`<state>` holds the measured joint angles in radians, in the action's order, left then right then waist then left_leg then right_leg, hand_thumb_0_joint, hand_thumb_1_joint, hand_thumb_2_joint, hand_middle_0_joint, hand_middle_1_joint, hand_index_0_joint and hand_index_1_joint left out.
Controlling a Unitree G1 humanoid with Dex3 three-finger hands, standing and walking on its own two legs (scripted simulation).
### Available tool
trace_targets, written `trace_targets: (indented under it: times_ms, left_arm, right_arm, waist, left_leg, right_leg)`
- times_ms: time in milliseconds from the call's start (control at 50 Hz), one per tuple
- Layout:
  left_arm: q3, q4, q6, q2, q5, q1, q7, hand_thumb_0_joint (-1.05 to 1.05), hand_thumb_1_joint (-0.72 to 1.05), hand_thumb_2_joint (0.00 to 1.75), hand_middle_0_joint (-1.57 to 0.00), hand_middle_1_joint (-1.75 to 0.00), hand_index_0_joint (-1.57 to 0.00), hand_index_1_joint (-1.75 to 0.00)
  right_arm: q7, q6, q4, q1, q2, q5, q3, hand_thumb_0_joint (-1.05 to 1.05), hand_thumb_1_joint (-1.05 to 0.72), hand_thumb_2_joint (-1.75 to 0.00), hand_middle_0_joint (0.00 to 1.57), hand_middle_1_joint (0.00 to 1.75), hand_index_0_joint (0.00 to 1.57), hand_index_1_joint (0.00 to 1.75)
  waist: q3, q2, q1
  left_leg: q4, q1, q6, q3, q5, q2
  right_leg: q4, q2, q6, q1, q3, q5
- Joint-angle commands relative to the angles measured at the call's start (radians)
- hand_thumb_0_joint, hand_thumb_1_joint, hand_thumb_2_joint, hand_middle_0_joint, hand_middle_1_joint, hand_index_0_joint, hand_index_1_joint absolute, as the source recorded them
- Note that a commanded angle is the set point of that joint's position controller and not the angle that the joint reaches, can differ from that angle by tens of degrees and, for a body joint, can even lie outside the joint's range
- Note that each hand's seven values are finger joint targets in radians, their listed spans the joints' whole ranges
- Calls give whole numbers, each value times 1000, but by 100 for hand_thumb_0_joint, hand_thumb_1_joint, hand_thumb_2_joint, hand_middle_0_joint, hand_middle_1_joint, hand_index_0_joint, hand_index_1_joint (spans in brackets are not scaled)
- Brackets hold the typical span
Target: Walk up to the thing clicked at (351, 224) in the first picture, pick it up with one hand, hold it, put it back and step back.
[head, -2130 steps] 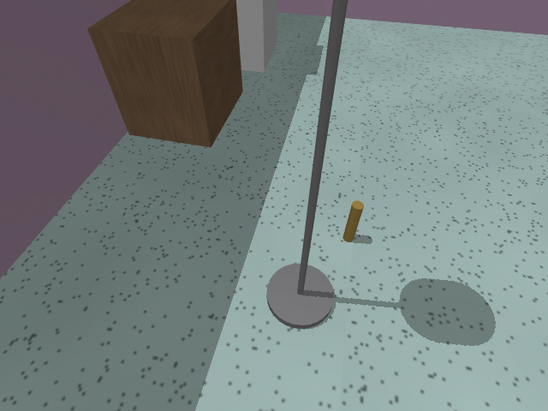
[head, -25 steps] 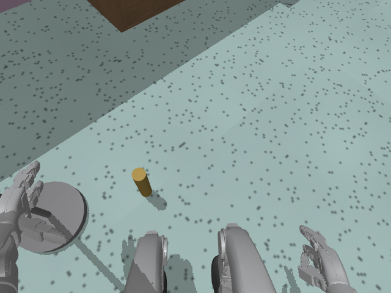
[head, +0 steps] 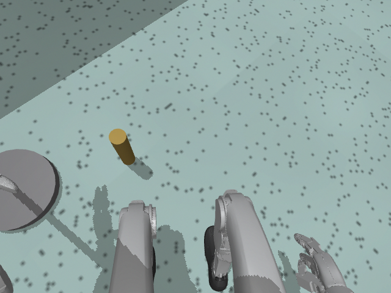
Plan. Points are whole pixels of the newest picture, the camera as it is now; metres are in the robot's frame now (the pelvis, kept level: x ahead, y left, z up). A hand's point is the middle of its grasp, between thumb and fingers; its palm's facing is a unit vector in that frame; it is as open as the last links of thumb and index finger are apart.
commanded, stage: go down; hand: left
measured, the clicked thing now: (123, 149) +0.50 +0.18 -0.36
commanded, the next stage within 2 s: approach in 0.88 s
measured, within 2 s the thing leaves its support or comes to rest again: neither
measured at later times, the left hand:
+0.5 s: hand (5, 135) +0.43 +0.35 -0.05, palm faces +0.00 -1.00 -0.10, open 17.6 cm
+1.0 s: hand (4, 130) +0.45 +0.36 -0.06, palm faces -0.01 -1.00 -0.09, open 17.5 cm
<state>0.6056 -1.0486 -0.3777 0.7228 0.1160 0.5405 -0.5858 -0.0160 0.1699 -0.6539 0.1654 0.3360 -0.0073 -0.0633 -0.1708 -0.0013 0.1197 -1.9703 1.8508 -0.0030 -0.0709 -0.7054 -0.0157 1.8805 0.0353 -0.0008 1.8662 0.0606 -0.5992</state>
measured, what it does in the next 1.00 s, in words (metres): lowers itself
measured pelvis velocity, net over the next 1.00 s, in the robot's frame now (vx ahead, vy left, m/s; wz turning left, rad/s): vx -0.02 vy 0.01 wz -0.03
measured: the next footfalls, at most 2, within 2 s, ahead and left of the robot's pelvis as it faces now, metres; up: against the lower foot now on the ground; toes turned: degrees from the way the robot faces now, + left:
none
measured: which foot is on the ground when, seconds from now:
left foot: down 0.00-1.00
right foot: down 0.00-1.00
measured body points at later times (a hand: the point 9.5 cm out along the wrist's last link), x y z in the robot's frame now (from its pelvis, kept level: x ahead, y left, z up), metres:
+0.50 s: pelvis -0.01 +0.01 -0.05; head +0.19 +0.06 +0.35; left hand +0.43 +0.40 -0.04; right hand +0.10 -0.27 -0.15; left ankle +0.07 +0.12 -0.44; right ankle +0.10 -0.12 -0.44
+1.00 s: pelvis -0.02 +0.01 -0.07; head +0.19 +0.07 +0.32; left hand +0.44 +0.41 -0.05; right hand +0.08 -0.28 -0.16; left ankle +0.07 +0.12 -0.44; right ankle +0.10 -0.12 -0.44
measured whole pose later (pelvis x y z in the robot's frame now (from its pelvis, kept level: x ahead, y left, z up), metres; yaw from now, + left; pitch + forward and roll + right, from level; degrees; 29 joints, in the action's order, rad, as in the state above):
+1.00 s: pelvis -0.02 +0.01 -0.07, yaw -2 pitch +33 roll -7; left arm 0.66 -1.14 -0.37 0.90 0.11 0.77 -0.69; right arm -0.01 0.15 -0.66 0.18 0.36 -0.03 -0.13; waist -0.12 0.00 0.18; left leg -2.20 2.08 0.02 -0.09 -0.70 -0.03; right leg 2.08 0.05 0.02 2.06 0.07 -0.59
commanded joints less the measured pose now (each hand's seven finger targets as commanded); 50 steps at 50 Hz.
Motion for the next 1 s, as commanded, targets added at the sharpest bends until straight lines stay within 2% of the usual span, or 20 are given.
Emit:
trace_targets:
  times_ms: [0, 40, 80, 100, 140, 160, 200, 300, 320, 360, 480, 520, 640, 680, 720, 800, 840, 940, 960, 980]
  left_arm:
    - [82, 183, -58, 393, 37, 246, -19, 0, -57, 3, -6, -6, -6, -6]
    - [82, 151, -54, 388, 37, 232, -27, 0, -57, 4, -6, -6, -6, -6]
    - [88, 170, -56, 400, 38, 256, -36, 0, -57, 4, -6, -6, -6, -6]
    - [72, 178, -57, 393, 36, 295, -42, 0, -58, 3, -6, -6, -6, -6]
    - [88, 218, -59, 429, 36, 336, -42, 0, -59, 3, -6, -6, -6, -6]
    - [85, 153, -53, 417, 32, 297, -42, 0, -59, 3, -6, -6, -6, -6]
    - [89, 175, -56, 422, 38, 329, -47, 0, -58, 3, -6, -6, -6, -6]
    - [95, 139, -54, 435, 35, 339, -63, 0, -59, 4, -6, -7, -6, -6]
    - [112, 138, -54, 455, 34, 347, -61, 0, -58, 4, -6, -7, -6, -6]
    - [109, 130, -55, 465, 36, 370, -65, 0, -60, 4, -6, -8, -6, -7]
    - [110, 138, -52, 489, 31, 405, -73, 0, -57, 5, -6, -8, -5, -7]
    - [105, 127, -48, 482, 32, 402, -78, 0, -57, 5, -6, -8, -6, -7]
    - [97, 149, -48, 488, 28, 453, -83, 0, -55, 6, -5, -7, -5, -7]
    - [116, 136, -43, 512, 25, 439, -80, 0, -55, 6, -6, -8, -5, -7]
    - [103, 126, -43, 501, 22, 455, -83, 0, -53, 5, -6, -8, -6, -7]
    - [119, 107, -46, 525, 22, 455, -86, 0, -55, 6, -6, -9, -6, -8]
    - [104, 107, -49, 520, 24, 480, -91, 0, -55, 6, -6, -9, -6, -8]
    - [122, 100, -52, 562, 25, 498, -98, 0, -55, 6, -6, -9, -6, -8]
    - [116, 98, -51, 562, 22, 502, -100, 0, -53, 13, -7, -14, -5, -15]
    - [119, 101, -53, 573, 22, 511, -99, 0, -56, 5, -8, -7, -7, -7]
  right_arm:
    - [-20, 34, 59, 121, 206, 6, 68, 0, -90, -90, 20, 30, 20, 30]
    - [-18, 34, 55, 120, 210, 6, 65, 0, -90, -90, 20, 30, 20, 30]
    - [-19, 34, 43, 130, 223, 4, 64, 0, -90, -90, 20, 30, 20, 30]
    - [-20, 33, 40, 132, 227, 3, 66, 0, -90, -90, 20, 30, 20, 30]
    - [-20, 31, 34, 143, 226, 4, 64, 0, -90, -90, 20, 30, 20, 30]
    - [-21, 28, 33, 139, 230, 3, 62, 0, -90, -90, 20, 30, 20, 30]
    - [-18, 29, 36, 134, 233, 2, 60, 0, -90, -90, 20, 30, 20, 30]
    - [-19, 24, 25, 144, 240, -3, 54, 0, -90, -90, 20, 30, 20, 30]
    - [-19, 24, 23, 155, 243, -5, 54, 0, -90, -90, 20, 30, 20, 30]
    - [-18, 24, 28, 148, 236, -6, 50, 0, -90, -90, 20, 30, 20, 30]
    - [-18, 24, 33, 149, 238, -8, 46, 0, -90, -90, 20, 30, 20, 30]
    - [-18, 22, 26, 160, 245, -10, 45, 0, -90, -90, 20, 30, 20, 30]
    - [-18, 15, 21, 159, 251, -10, 39, 0, -89, -90, 20, 30, 20, 30]
    - [-17, 12, 20, 174, 252, -11, 37, 0, -89, -90, 20, 30, 20, 30]
    - [-15, 9, 23, 164, 256, -12, 36, 0, -89, -90, 20, 30, 20, 30]
    - [-15, 6, 31, 163, 258, -12, 31, 0, -89, -90, 20, 30, 20, 30]
    - [-14, 5, 32, 155, 257, -13, 26, 0, -89, -90, 20, 30, 20, 30]
    - [-15, 2, 36, 159, 263, -17, 20, 0, -89, -90, 20, 30, 20, 30]
    - [-15, 4, 37, 160, 262, -17, 19, 0, -90, -90, 20, 30, 20, 30]
    - [-14, 4, 37, 159, 264, -17, 18, 0, -88, -89, 20, 30, 20, 30]
  waist:
    - [-575, 169, -29]
    - [-557, 189, -31]
    - [-588, 238, -31]
    - [-587, 253, -20]
    - [-593, 266, -25]
    - [-551, 253, -22]
    - [-551, 252, -19]
    - [-560, 267, -9]
    - [-576, 257, -8]
    - [-556, 211, -2]
    - [-577, 216, 1]
    - [-582, 233, 10]
    - [-565, 296, 11]
    - [-578, 287, 12]
    - [-544, 291, 19]
    - [-544, 267, 23]
    - [-529, 269, 27]
    - [-539, 255, 33]
    - [-532, 263, 37]
    - [-526, 255, 39]
  left_leg:
    - [251, -289, 34, 35, 144, 0]
    - [251, -303, 29, 24, 141, 2]
    - [241, -361, 18, 5, 206, 7]
    - [236, -372, 17, -3, 212, 7]
    - [236, -371, 15, -8, 195, 8]
    - [242, -355, 16, -16, 171, 10]
    - [230, -329, 17, -21, 147, 10]
    - [200, -347, 15, -24, 184, 9]
    - [181, -332, 17, -14, 203, 4]
    - [161, -248, 29, 7, 154, -2]
    - [140, -233, 32, 17, 128, -4]
    - [126, -240, 29, 21, 167, -5]
    - [143, -298, 16, -22, 174, 4]
    - [129, -289, 17, -13, 201, 0]
    - [132, -273, 18, -21, 167, 2]
    - [119, -242, 24, -14, 139, -1]
    - [116, -231, 25, -16, 118, 0]
    - [94, -203, 31, 2, 108, -3]
    - [95, -191, 31, 2, 93, -3]
    - [91, -176, 33, 4, 81, -4]
  right_leg:
    - [-175, -22, -37, -377, -20, 82]
    - [-150, -22, -40, -335, -8, 80]
    - [-107, -19, -46, -282, 3, 125]
    - [-99, -18, -48, -255, 6, 127]
    - [-91, -15, -47, -248, 9, 117]
    - [-85, -16, -45, -226, 13, 101]
    - [-65, -14, -46, -205, 17, 87]
    - [-36, -11, -47, -165, 19, 110]
    - [-37, -10, -46, -188, 17, 123]
    - [-51, -11, -42, -220, 11, 86]
    - [-41, -12, -40, -218, 13, 68]
    - [-31, -10, -41, -211, 14, 99]
    - [14, -6, -47, -116, 28, 104]
    - [14, -6, -47, -138, 27, 121]
    - [21, -5, -47, -106, 29, 97]
    - [16, -6, -43, -122, 29, 80]
    - [22, -6, -43, -101, 29, 65]
    - [10, -8, -38, -130, 26, 56]
    - [12, -10, -39, -131, 28, 44]
    - [8, -9, -37, -137, 27, 37]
